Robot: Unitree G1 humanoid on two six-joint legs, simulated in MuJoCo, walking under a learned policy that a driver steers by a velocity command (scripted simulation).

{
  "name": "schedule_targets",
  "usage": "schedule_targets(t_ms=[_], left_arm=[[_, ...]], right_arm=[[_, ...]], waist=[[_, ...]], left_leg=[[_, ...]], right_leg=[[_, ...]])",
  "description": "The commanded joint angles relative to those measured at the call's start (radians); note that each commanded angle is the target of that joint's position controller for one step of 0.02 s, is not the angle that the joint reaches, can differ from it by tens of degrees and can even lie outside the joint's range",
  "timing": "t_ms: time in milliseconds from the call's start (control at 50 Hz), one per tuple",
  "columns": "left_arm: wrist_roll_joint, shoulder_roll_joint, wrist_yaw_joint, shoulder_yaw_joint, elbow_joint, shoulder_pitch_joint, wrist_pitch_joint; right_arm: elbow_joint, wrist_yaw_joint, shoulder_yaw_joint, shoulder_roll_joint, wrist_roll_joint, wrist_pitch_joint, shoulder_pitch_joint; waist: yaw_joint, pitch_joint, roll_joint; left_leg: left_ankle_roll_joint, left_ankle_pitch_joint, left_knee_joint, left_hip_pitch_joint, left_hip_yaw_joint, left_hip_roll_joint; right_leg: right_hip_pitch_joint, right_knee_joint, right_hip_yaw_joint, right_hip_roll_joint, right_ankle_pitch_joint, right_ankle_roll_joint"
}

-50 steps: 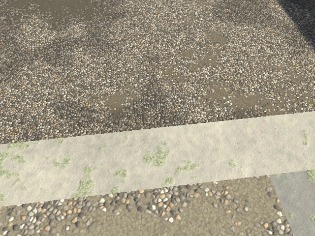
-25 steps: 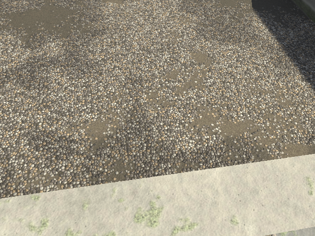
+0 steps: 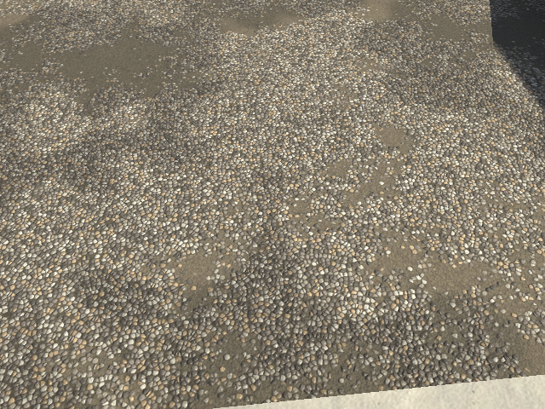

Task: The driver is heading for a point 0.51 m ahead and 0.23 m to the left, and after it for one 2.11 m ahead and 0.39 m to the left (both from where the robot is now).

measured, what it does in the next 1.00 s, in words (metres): walks ahead, turning left: left foot, then right foot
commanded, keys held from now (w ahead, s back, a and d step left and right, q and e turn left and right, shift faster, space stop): w+q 0.96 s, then w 0.04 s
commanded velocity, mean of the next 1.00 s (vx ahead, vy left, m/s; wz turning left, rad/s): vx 0.50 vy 0.00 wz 0.53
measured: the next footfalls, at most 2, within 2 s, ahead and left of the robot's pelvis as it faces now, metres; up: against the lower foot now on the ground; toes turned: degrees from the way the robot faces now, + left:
left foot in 0.30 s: +0.26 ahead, +0.13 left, +0.00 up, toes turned +14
right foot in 0.86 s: +0.37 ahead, +0.04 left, +0.00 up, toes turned +33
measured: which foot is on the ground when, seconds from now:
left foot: up 0.00-0.28, down 0.30-0.86, up 0.88-1.00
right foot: down 0.00-0.32, up 0.34-0.84, down 0.86-1.00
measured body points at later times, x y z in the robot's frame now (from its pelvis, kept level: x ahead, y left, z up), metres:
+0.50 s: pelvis +0.18 +0.07 -0.01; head +0.19 +0.09 +0.44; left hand +0.26 +0.36 -0.12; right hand +0.32 -0.16 -0.13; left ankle +0.22 +0.12 -0.74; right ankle +0.23 -0.09 -0.64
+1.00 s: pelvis +0.27 +0.08 -0.02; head +0.29 +0.08 +0.43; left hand +0.26 +0.36 -0.11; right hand +0.58 -0.03 -0.10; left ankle +0.21 +0.18 -0.68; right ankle +0.34 +0.01 -0.74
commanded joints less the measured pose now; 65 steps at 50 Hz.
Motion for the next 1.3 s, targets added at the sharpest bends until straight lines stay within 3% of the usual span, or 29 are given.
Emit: schedule_targets(t_ms=[20, 140, 200, 280, 300, 320, 340, 360, 380, 400, 440, 480, 580, 640, 720, 760, 820, 840, 860, 880, 900, 920, 940, 980, 1020, 1160, 1240, 1280, 1300], left_arm=[[-0.002, 0.095, 0.004, 0.012, -0.04, 0.063, -0.015], [-0.033, 0.095, 0.009, -0.004, -0.058, 0.107, -0.007], [-0.024, 0.117, 0.015, -0.007, -0.077, 0.134, 0.016], [-0.02, 0.201, 0.026, 0.013, -0.128, 0.065, 0.04], [-0.033, 0.208, 0.019, 0.016, -0.145, 0.021, 0.045], [-0.039, 0.125, 0.01, -0.005, -0.189, 0.035, 0.043], [-0.049, 0.109, -0.006, -0.007, -0.287, -0.02, 0.048], [-0.034, 0.146, -0.005, -0.003, -0.32, -0.125, 0.045], [-0.043, 0.163, 0.001, 0.002, -0.324, -0.159, 0.036], [-0.03, 0.152, 0.009, 0.002, -0.304, -0.125, 0.039], [-0.008, 0.122, 0.012, -0.002, -0.315, -0.109, 0.085], [-0.002, 0.102, 0.006, -0.004, -0.332, -0.111, 0.124], [0.01, 0.115, 0.013, -0.008, -0.384, -0.255, 0.163], [-0.007, 0.099, 0.006, -0.019, -0.438, -0.371, 0.158], [0.01, 0.112, 0.005, -0.033, -0.453, -0.346, 0.138], [-0.003, 0.111, 0.011, -0.038, -0.478, -0.362, 0.131], [-0.013, 0.106, 0.008, -0.057, -0.473, -0.262, 0.107], [-0.016, 0.104, 0.009, -0.057, -0.455, -0.191, 0.091], [0.003, 0.11, 0.014, -0.057, -0.451, -0.141, 0.076], [0.016, 0.195, 0.011, -0.042, -0.478, -0.168, 0.076], [0.003, 0.219, 0.0, -0.02, -0.45, -0.085, 0.086], [-0.002, 0.166, 0.001, -0.04, -0.461, -0.125, 0.093], [-0.015, 0.154, 0.008, -0.044, -0.453, -0.133, 0.083], [-0.025, 0.152, -0.004, -0.047, -0.448, -0.156, 0.046], [-0.024, 0.137, -0.022, -0.051, -0.438, -0.165, 0.03], [-0.02, 0.17, -0.047, -0.027, -0.413, -0.127, 0.029], [0.011, 0.174, -0.052, -0.017, -0.427, -0.139, 0.085], [-0.006, 0.157, -0.054, -0.016, -0.438, -0.181, 0.116], [-0.011, 0.135, -0.051, -0.02, -0.443, -0.201, 0.123]], right_arm=[[-0.058, 0.005, -0.006, -0.027, -0.002, 0.006, -0.004], [-0.161, 0.002, 0.013, -0.006, -0.007, 0.006, -0.157], [-0.203, 0.009, 0.025, 0.003, 0.002, 0.015, -0.188], [-0.196, 0.002, 0.002, -0.048, 0.006, 0.003, -0.036], [-0.152, -0.002, -0.016, -0.084, 0.0, -0.01, 0.128], [-0.139, -0.014, -0.047, -0.211, -0.005, -0.022, 0.22], [-0.15, -0.01, -0.061, -0.28, 0.044, -0.007, 0.187], [-0.169, -0.018, -0.058, -0.238, 0.052, 0.011, 0.126], [-0.164, -0.029, -0.042, -0.191, 0.033, 0.017, 0.092], [-0.155, -0.03, -0.025, -0.144, 0.019, 0.018, 0.077], [-0.193, -0.029, -0.002, -0.093, 0.027, 0.001, -0.014], [-0.207, -0.024, -0.001, -0.12, 0.033, -0.024, -0.014], [-0.242, -0.019, -0.005, -0.158, 0.041, -0.017, 0.068], [-0.285, -0.028, -0.001, -0.146, 0.033, 0.008, 0.065], [-0.322, -0.028, -0.005, -0.155, 0.026, 0.005, -0.002], [-0.34, -0.024, -0.004, -0.164, 0.015, 0.0, -0.025], [-0.377, -0.024, -0.002, -0.161, 0.004, 0.015, -0.091], [-0.396, -0.025, 0.001, -0.152, 0.018, 0.022, -0.135], [-0.409, -0.023, 0.013, -0.106, 0.049, 0.016, -0.133], [-0.43, -0.017, 0.031, -0.046, 0.069, 0.008, -0.054], [-0.416, -0.031, 0.003, -0.143, 0.03, 0.006, -0.063], [-0.417, -0.045, -0.007, -0.177, 0.019, 0.003, -0.144], [-0.394, -0.045, -0.013, -0.179, 0.008, 0.008, -0.158], [-0.376, -0.038, -0.01, -0.15, 0.011, 0.037, -0.109], [-0.362, -0.039, -0.002, -0.122, 0.014, 0.062, -0.122], [-0.376, -0.022, 0.022, -0.079, 0.021, 0.087, -0.257], [-0.418, 0.008, 0.054, -0.057, 0.048, 0.065, -0.32], [-0.391, 0.016, 0.063, -0.047, 0.021, 0.057, -0.23], [-0.371, 0.017, 0.066, -0.049, 0.006, 0.045, -0.134]], waist=[[-0.007, 0.088, -0.077], [0.015, 0.099, -0.106], [0.032, 0.067, -0.128], [-0.05, -0.051, -0.158], [-0.141, -0.131, -0.097], [-0.143, -0.221, 0.095], [-0.12, -0.312, 0.229], [-0.129, -0.216, 0.1], [-0.104, -0.112, 0.043], [-0.045, -0.066, -0.053], [0.028, -0.045, -0.015], [0.056, -0.059, 0.014], [-0.003, -0.071, 0.033], [-0.034, -0.043, 0.042], [-0.009, -0.063, 0.044], [-0.032, -0.066, 0.105], [-0.004, -0.093, 0.074], [0.043, -0.124, 0.031], [0.047, -0.194, -0.069], [-0.01, -0.212, -0.333], [0.046, -0.178, -0.299], [0.04, -0.104, -0.187], [0.006, -0.108, -0.095], [-0.035, -0.121, -0.115], [-0.04, -0.129, -0.131], [-0.01, -0.096, -0.145], [0.048, -0.1, -0.248], [0.01, -0.094, -0.197], [-0.029, -0.099, -0.141]], left_leg=[[-0.003, 0.116, -0.058, -0.136, -0.015, 0.016], [0.03, 0.272, -0.295, -0.098, 0.103, -0.005], [0.063, 0.151, -0.352, -0.025, 0.176, -0.039], [0.126, -0.065, -0.456, 0.251, 0.198, -0.132], [0.16, 0.022, -0.578, 0.474, 0.142, -0.142], [0.233, 0.157, -0.626, 0.716, -0.223, 0.115], [0.37, 0.23, -0.794, 0.842, -0.672, 0.284], [0.351, 0.136, -0.816, 0.756, -0.572, 0.275], [0.324, 0.17, -0.823, 0.634, -0.485, 0.269], [0.276, 0.19, -0.815, 0.502, -0.403, 0.214], [0.206, 0.311, -0.789, 0.333, -0.286, 0.114], [0.177, 0.356, -0.781, 0.268, -0.243, 0.055], [0.125, 0.184, -0.797, 0.335, -0.319, 0.016], [0.125, 0.052, -0.797, 0.37, -0.376, 0.014], [0.133, 0.389, -0.705, 0.284, -0.325, -0.025], [0.138, 0.494, -0.674, 0.279, -0.33, -0.048], [0.162, 0.52, -0.611, 0.287, -0.418, -0.031], [0.136, 0.372, -0.543, 0.296, -0.446, -0.035], [0.081, 0.111, -0.363, 0.183, -0.368, -0.081], [0.019, -0.379, -0.163, -0.101, -0.205, -0.237], [0.001, -0.375, -0.059, -0.211, -0.177, -0.223], [-0.037, -0.305, 0.021, -0.202, -0.195, -0.225], [-0.044, -0.243, 0.087, -0.157, -0.185, -0.205], [-0.056, -0.174, 0.124, -0.108, -0.161, -0.163], [-0.069, -0.125, 0.145, -0.058, -0.147, -0.156], [-0.092, -0.018, -0.083, -0.045, -0.08, -0.1], [-0.089, -0.139, -0.419, 0.195, 0.079, -0.079], [-0.057, -0.061, -0.552, 0.393, 0.144, -0.116], [-0.029, -0.05, -0.571, 0.49, 0.046, -0.072]], right_leg=[[-0.01, -0.192, 0.194, -0.301, 0.118, -0.063], [0.004, -0.065, 0.023, -0.291, 0.45, -0.01], [0.043, 0.031, -0.015, -0.321, 0.568, -0.011], [0.07, 0.324, -0.059, -0.335, 0.867, 0.006], [-0.034, 0.578, -0.084, -0.294, 0.741, 0.039], [-0.287, 0.933, -0.071, -0.194, 0.081, 0.077], [-0.584, 1.144, 0.126, -0.004, -0.301, 0.127], [-0.679, 1.137, 0.22, -0.076, -0.195, 0.132], [-0.681, 1.131, 0.205, -0.095, -0.126, 0.14], [-0.615, 1.067, 0.203, -0.124, -0.097, 0.14], [-0.517, 0.98, 0.206, -0.141, -0.092, 0.157], [-0.471, 0.914, 0.2, -0.125, -0.075, 0.17], [-0.564, 0.772, 0.194, -0.093, 0.024, 0.18], [-0.594, 0.678, 0.225, -0.077, 0.05, 0.191], [-0.43, 0.644, 0.193, -0.035, 0.047, 0.174], [-0.351, 0.54, 0.163, 0.002, -0.068, 0.167], [-0.197, 0.325, 0.199, 0.005, -0.151, 0.134], [-0.099, 0.103, 0.251, -0.04, -0.079, 0.095], [0.124, 0.072, 0.328, -0.166, 0.02, 0.053], [0.329, 0.141, 0.609, -0.391, 0.312, -0.043], [0.229, 0.121, 0.778, -0.458, 0.333, -0.113], [0.13, 0.116, 0.706, -0.444, 0.432, -0.123], [0.07, 0.133, 0.629, -0.424, 0.558, -0.081], [0.014, 0.132, 0.489, -0.351, 0.738, -0.018], [-0.049, 0.1, 0.406, -0.319, 0.772, -0.024], [-0.106, 0.076, 0.261, -0.287, 0.418, -0.042], [-0.204, 0.047, 0.239, -0.256, -0.077, -0.053], [-0.3, 0.058, 0.256, -0.234, -0.303, -0.019], [-0.365, 0.193, 0.231, -0.191, -0.314, 0.021]])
